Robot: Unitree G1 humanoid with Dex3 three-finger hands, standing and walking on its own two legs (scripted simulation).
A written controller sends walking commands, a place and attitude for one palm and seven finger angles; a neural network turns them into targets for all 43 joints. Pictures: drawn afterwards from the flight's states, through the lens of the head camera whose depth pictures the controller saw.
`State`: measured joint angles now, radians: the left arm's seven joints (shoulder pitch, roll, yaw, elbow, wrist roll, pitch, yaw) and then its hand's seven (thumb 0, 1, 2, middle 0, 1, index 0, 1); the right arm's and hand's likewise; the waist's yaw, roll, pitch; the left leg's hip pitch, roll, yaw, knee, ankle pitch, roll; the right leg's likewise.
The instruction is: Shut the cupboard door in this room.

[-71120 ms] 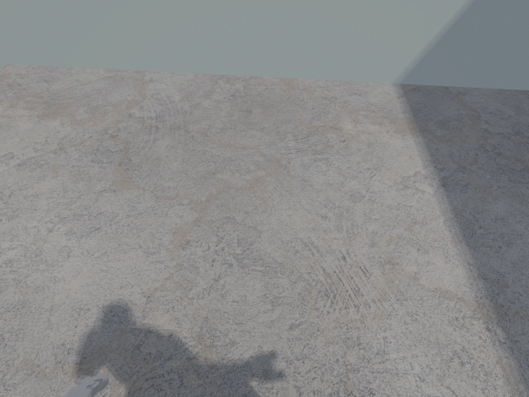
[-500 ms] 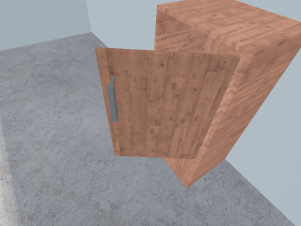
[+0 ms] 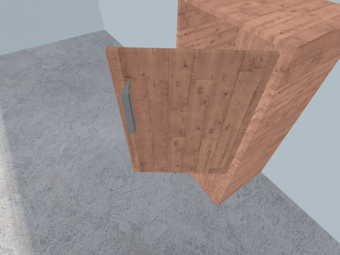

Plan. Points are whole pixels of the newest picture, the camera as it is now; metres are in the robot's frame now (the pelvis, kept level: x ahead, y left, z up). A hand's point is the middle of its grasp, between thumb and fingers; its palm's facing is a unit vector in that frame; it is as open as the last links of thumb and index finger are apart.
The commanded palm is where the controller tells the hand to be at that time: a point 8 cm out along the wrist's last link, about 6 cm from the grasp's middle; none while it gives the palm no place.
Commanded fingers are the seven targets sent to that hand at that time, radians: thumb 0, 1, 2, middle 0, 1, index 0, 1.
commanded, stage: look again from close up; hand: left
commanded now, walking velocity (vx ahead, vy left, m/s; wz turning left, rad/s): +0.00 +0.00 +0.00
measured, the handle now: (130, 109) +0.50 +0.14 +0.05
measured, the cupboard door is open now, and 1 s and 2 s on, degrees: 54 54 54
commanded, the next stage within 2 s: raise the hand and make a fist in 0.32 s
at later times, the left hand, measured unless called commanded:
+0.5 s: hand out of the picture +0.13 +0.20 -0.13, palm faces +0.14 -0.97 -0.22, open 7.4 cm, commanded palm +0.13 +0.23 -0.06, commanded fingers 0.00 0.90 0.90 -0.27 -0.38 -0.27 -0.38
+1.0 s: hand (94, 235) +0.17 +0.17 +0.00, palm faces +0.14 -0.99 -0.08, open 5.4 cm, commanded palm +0.15 +0.22 -0.01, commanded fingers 0.00 0.90 0.90 -0.73 -0.88 -0.73 -0.88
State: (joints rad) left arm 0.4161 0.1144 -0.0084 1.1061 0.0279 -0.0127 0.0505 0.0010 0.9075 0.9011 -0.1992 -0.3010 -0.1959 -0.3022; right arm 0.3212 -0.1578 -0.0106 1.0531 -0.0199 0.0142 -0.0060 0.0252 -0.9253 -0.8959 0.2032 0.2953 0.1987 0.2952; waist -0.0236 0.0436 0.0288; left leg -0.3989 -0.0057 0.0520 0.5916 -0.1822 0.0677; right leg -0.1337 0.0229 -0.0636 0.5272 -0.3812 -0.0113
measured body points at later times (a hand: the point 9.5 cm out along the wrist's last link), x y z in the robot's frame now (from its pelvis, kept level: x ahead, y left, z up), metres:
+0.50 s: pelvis +0.02 +0.01 +0.00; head +0.06 +0.03 +0.45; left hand +0.12 +0.25 -0.11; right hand +0.10 -0.24 -0.12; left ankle +0.08 +0.07 -0.73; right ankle -0.06 -0.11 -0.71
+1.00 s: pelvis +0.00 -0.03 -0.09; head +0.04 -0.02 +0.36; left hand +0.15 +0.22 +0.00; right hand +0.24 -0.25 -0.13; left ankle +0.08 +0.07 -0.73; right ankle +0.05 -0.09 -0.73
